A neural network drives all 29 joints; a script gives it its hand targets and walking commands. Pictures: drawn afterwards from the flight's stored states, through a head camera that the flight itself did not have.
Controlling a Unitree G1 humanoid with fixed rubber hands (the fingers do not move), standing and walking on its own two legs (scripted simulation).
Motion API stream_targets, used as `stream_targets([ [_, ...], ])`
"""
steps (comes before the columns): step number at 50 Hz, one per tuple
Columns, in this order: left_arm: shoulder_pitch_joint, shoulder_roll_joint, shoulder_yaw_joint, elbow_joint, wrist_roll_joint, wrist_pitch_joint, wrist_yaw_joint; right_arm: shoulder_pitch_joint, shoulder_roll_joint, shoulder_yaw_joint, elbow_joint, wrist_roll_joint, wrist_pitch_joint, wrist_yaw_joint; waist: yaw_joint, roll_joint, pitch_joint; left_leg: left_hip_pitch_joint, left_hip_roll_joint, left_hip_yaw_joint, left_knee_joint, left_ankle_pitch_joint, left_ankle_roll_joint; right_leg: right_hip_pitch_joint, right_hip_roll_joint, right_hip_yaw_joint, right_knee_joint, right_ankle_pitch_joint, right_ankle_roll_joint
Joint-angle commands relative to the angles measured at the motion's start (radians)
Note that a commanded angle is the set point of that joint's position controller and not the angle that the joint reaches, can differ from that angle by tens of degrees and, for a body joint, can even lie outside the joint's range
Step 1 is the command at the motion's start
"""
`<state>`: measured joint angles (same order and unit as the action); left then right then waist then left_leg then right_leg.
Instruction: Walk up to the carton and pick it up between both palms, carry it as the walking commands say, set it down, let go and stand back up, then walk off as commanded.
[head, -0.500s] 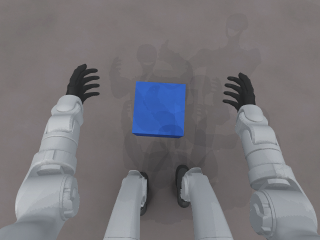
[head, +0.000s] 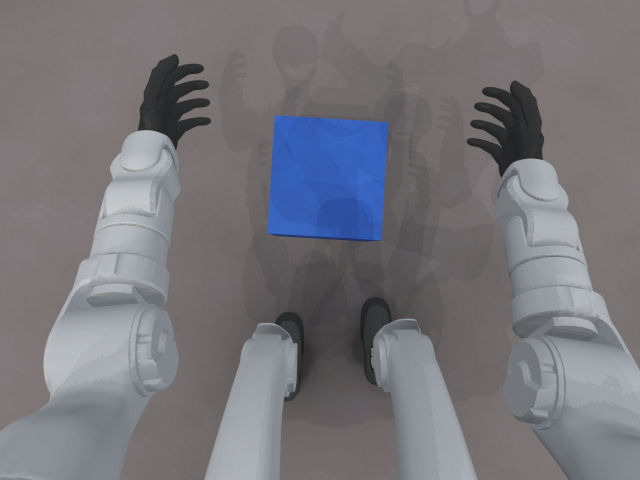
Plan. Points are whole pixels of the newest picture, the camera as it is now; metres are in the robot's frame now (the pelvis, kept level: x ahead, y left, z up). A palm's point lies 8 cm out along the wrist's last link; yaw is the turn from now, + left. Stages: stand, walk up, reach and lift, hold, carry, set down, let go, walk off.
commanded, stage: reach and lift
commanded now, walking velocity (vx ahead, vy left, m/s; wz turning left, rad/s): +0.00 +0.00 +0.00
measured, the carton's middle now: (326, 185) +0.49 +0.00 -0.53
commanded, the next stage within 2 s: none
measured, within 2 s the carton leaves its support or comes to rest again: neither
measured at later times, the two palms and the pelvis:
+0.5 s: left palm (213, 170) +0.49 +0.20 -0.33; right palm (448, 186) +0.46 -0.20 -0.33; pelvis -0.05 -0.01 -0.15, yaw +0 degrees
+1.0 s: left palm (224, 187) +0.47 +0.20 -0.44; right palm (436, 184) +0.48 -0.21 -0.42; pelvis -0.06 -0.01 -0.25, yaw +0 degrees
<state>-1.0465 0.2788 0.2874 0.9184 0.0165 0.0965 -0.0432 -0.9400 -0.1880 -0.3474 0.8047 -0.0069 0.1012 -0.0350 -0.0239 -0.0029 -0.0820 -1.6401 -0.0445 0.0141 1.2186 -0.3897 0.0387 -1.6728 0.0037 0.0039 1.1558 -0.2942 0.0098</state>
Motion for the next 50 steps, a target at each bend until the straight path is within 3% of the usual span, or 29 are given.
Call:
stream_targets([
  [1, -0.287, 0.116, -0.012, -0.009, -0.028, -0.021, 0.012, -0.302, -0.136, -0.034, 0.015, -0.011, -0.020, -0.010, -0.032, 0.026, -0.815, 0.280, -0.016, -0.057, 0.012, 0.117, -0.057, 0.336, 0.051, -0.032, 0.131, 0.094, 0.016],
  [2, -0.299, 0.114, -0.023, 0.006, -0.040, -0.016, 0.015, -0.315, -0.140, -0.034, 0.032, -0.006, -0.019, -0.013, -0.043, 0.014, -0.831, 0.260, -0.016, -0.058, 0.044, 0.089, -0.056, 0.317, 0.050, -0.036, 0.158, 0.066, 0.019],
  [3, -0.307, 0.120, -0.024, 0.022, -0.043, -0.014, 0.017, -0.332, -0.133, -0.020, 0.049, 0.011, -0.015, -0.016, -0.026, 0.024, -0.839, 0.230, -0.019, -0.046, 0.069, 0.060, -0.056, 0.312, 0.048, -0.031, 0.178, 0.040, 0.019],
  [6, -0.331, 0.148, -0.046, 0.019, -0.063, -0.006, 0.027, -0.337, -0.124, 0.007, 0.055, 0.040, -0.005, -0.032, -0.022, 0.032, -0.939, 0.205, -0.026, -0.028, 0.139, 0.062, -0.056, 0.331, 0.052, -0.034, 0.243, 0.052, 0.027],
  [10, -0.373, 0.221, -0.047, -0.143, -0.089, -0.012, 0.053, -0.381, -0.151, 0.053, -0.123, 0.091, -0.005, -0.070, 0.009, 0.019, -1.262, 0.251, -0.036, -0.004, 0.261, 0.192, -0.056, 0.474, 0.064, -0.036, 0.366, 0.213, 0.034],
  [11, -0.379, 0.230, -0.057, -0.160, -0.091, -0.013, 0.061, -0.377, -0.156, 0.065, -0.147, 0.106, -0.004, -0.080, 0.014, 0.042, -1.308, 0.263, -0.035, 0.002, 0.292, 0.216, -0.057, 0.479, 0.068, -0.037, 0.397, 0.245, 0.033],
  [13, -0.391, 0.263, -0.054, -0.218, -0.091, -0.010, 0.073, -0.384, -0.176, 0.086, -0.218, 0.123, 0.004, -0.098, 0.033, 0.049, -1.389, 0.269, -0.036, 0.013, 0.335, 0.241, -0.058, 0.512, 0.071, -0.036, 0.439, 0.280, 0.034],
  [15, -0.418, 0.299, -0.060, -0.241, -0.098, 0.011, 0.082, -0.407, -0.198, 0.111, -0.250, 0.141, 0.030, -0.116, 0.042, 0.043, -1.441, 0.278, -0.036, 0.027, 0.365, 0.187, -0.058, 0.537, 0.071, -0.048, 0.467, 0.229, 0.037],
  [18, -0.483, 0.329, -0.090, -0.307, -0.137, 0.044, 0.095, -0.437, -0.224, 0.126, -0.296, 0.172, 0.069, -0.142, 0.028, 0.084, -1.548, 0.353, -0.031, 0.028, 0.419, 0.148, -0.056, 0.578, 0.068, -0.052, 0.513, 0.188, 0.024],
  [20, -0.549, 0.344, -0.128, -0.390, -0.205, 0.068, 0.103, -0.484, -0.239, 0.153, -0.370, 0.214, 0.091, -0.162, 0.002, 0.069, -1.687, 0.425, -0.028, 0.025, 0.474, 0.175, -0.051, 0.666, 0.067, -0.055, 0.558, 0.226, 0.016],
  [23, -0.624, 0.363, -0.183, -0.400, -0.293, 0.109, 0.111, -0.552, -0.282, 0.172, -0.425, 0.258, 0.125, -0.183, -0.036, 0.054, -1.813, 0.506, -0.015, 0.018, 0.543, 0.192, -0.044, 0.755, 0.059, -0.061, 0.614, 0.255, 0.001],
  [24, -0.620, 0.368, -0.186, -0.424, -0.303, 0.118, 0.119, -0.558, -0.302, 0.170, -0.460, 0.267, 0.131, -0.186, -0.040, 0.048, -1.760, 0.463, -0.013, 0.024, 0.570, 0.242, -0.051, 0.773, 0.058, -0.046, 0.654, 0.335, 0.005],
  [27, -0.587, 0.344, -0.176, -0.222, -0.280, 0.103, 0.112, -0.586, -0.312, 0.162, -0.319, 0.228, 0.111, -0.176, -0.023, 0.003, -1.411, 0.252, 0.001, 0.016, 0.578, 0.128, -0.041, 0.574, 0.057, -0.044, 0.689, 0.193, 0.010],
  [28, -0.565, 0.314, -0.186, -0.064, -0.264, 0.101, 0.107, -0.581, -0.285, 0.158, -0.195, 0.209, 0.107, -0.169, -0.018, -0.006, -1.225, 0.148, 0.007, 0.012, 0.571, 0.054, -0.036, 0.470, 0.049, -0.046, 0.689, 0.106, 0.013],
  [30, -0.540, 0.280, -0.156, 0.116, -0.224, 0.080, 0.091, -0.566, -0.229, 0.155, 0.000, 0.180, 0.083, -0.145, 0.003, -0.013, -0.958, -0.007, 0.011, 0.001, 0.575, -0.044, -0.035, 0.319, 0.043, -0.040, 0.695, 0.005, 0.016],
  [33, -0.505, 0.224, -0.139, 0.232, -0.187, 0.027, 0.067, -0.513, -0.153, 0.164, 0.194, 0.172, 0.037, -0.101, 0.016, -0.025, -0.746, -0.113, 0.015, -0.011, 0.604, -0.042, -0.037, 0.180, 0.043, -0.026, 0.720, -0.004, 0.026],
  [35, -0.495, 0.215, -0.144, 0.221, -0.180, -0.027, 0.067, -0.476, -0.134, 0.167, 0.232, 0.196, -0.010, -0.086, 0.034, -0.012, -0.718, -0.142, 0.021, -0.020, 0.633, 0.008, -0.041, 0.127, 0.045, -0.014, 0.757, 0.051, 0.026],
  [38, -0.534, 0.277, -0.121, 0.235, -0.164, -0.059, 0.077, -0.539, -0.159, 0.173, 0.228, 0.224, -0.044, -0.086, 0.081, -0.018, -0.709, -0.168, 0.029, -0.027, 0.652, -0.002, -0.035, 0.083, 0.041, -0.006, 0.775, 0.017, 0.033],
  [40, -0.576, 0.310, -0.120, 0.210, -0.166, -0.070, 0.092, -0.589, -0.203, 0.169, 0.210, 0.222, -0.059, -0.096, 0.083, -0.009, -0.739, -0.166, 0.029, -0.032, 0.662, -0.008, -0.038, 0.081, 0.039, -0.011, 0.793, 0.005, 0.034],
  [42, -0.619, 0.325, -0.135, 0.179, -0.183, -0.078, 0.106, -0.635, -0.246, 0.166, 0.193, 0.222, -0.070, -0.107, 0.069, 0.009, -0.780, -0.146, 0.029, -0.032, 0.679, -0.012, -0.044, 0.084, 0.034, -0.015, 0.811, -0.001, 0.031],
  [47, -0.741, 0.270, -0.285, 0.072, -0.314, -0.083, 0.112, -0.709, -0.298, 0.198, 0.150, 0.257, -0.092, -0.133, -0.040, 0.071, -0.948, -0.023, 0.033, -0.030, 0.745, 0.020, -0.058, 0.143, 0.015, -0.032, 0.855, 0.044, 0.012],
  [49, -0.764, 0.232, -0.361, 0.050, -0.368, -0.087, 0.109, -0.679, -0.245, 0.255, 0.207, 0.319, -0.092, -0.129, -0.052, 0.106, -0.997, 0.052, 0.035, -0.031, 0.762, 0.053, -0.059, 0.149, 0.009, -0.038, 0.867, 0.067, 0.000],
  [50, -0.767, 0.217, -0.388, 0.064, -0.382, -0.083, 0.107, -0.678, -0.211, 0.289, 0.255, 0.350, -0.081, -0.121, -0.039, 0.118, -1.002, 0.074, 0.038, -0.031, 0.761, 0.044, -0.058, 0.135, 0.007, -0.042, 0.869, 0.043, -0.005],
])
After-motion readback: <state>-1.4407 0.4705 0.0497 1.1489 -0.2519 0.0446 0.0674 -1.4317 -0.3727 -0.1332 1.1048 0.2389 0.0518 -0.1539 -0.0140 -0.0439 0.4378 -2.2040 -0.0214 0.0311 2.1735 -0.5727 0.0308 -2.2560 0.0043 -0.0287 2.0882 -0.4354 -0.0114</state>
